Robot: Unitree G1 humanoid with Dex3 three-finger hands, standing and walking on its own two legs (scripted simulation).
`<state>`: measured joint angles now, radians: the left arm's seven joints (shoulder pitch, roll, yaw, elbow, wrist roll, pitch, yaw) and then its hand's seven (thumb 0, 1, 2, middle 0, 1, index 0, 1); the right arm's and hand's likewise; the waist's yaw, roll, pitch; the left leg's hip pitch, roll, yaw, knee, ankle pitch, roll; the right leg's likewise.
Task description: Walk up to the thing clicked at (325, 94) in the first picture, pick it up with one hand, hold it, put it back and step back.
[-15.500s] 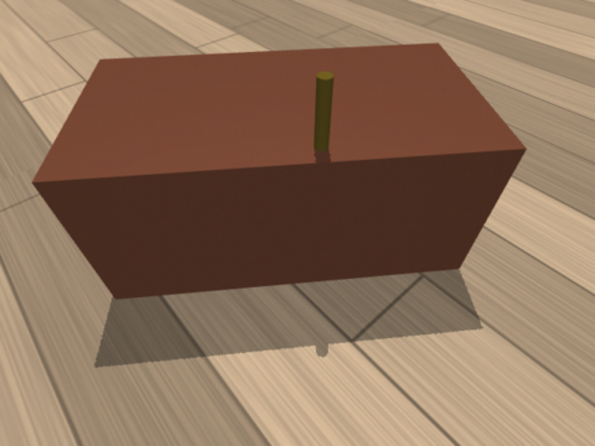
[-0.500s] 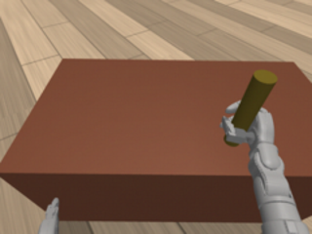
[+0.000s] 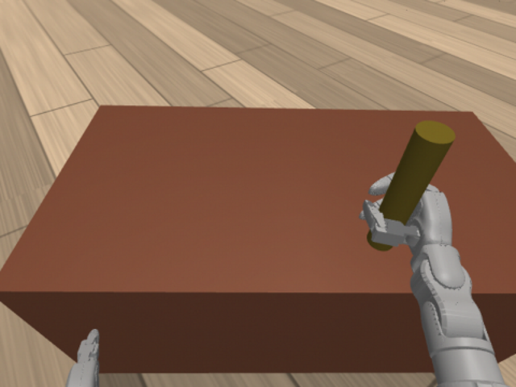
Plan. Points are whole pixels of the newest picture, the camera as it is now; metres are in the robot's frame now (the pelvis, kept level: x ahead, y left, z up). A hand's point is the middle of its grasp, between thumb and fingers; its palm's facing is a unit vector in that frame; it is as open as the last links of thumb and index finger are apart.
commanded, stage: hold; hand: right
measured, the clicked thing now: (402, 195) +0.34 -0.18 +0.16
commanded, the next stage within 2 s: none
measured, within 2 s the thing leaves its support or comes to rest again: neither
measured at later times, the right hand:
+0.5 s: hand (384, 210) +0.33 -0.17 +0.13, palm faces +0.15 +0.99 +0.00, open 5.4 cm
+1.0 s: hand (388, 216) +0.32 -0.17 +0.13, palm faces +0.15 +0.99 -0.02, open 5.4 cm
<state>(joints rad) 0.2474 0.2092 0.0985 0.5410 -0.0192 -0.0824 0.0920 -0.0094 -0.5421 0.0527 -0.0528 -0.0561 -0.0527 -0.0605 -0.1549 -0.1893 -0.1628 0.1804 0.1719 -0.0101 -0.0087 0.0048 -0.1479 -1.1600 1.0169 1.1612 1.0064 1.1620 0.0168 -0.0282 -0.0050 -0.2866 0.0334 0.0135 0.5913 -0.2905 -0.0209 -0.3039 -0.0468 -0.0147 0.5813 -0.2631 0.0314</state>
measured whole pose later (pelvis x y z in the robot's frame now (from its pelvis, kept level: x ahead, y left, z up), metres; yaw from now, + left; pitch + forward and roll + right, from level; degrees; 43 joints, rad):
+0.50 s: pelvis +0.01 +0.00 +0.01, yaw +0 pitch -2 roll +0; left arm 0.22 0.21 0.11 0.62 -0.02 -0.11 0.09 -0.01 -0.54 0.05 -0.06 -0.06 -0.06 -0.06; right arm -0.12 -0.17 -0.16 0.09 0.18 0.07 -0.02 0.00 -0.15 -1.16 1.02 1.16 1.01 1.16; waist 0.01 -0.03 0.00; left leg -0.22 0.04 0.02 0.53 -0.27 -0.02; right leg -0.24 -0.04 -0.01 0.52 -0.25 0.03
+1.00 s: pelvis +0.00 +0.00 +0.01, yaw -1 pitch -3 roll +0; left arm 0.20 0.20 0.11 0.67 -0.02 -0.12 0.09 -0.01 -0.54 0.06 -0.06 -0.06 -0.06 -0.06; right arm -0.09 -0.17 -0.15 0.08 0.17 0.06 -0.01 0.00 -0.15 -1.16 1.02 1.16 1.01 1.16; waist 0.01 -0.04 0.01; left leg -0.20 0.04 0.02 0.50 -0.26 -0.02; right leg -0.22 -0.04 -0.01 0.49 -0.23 0.03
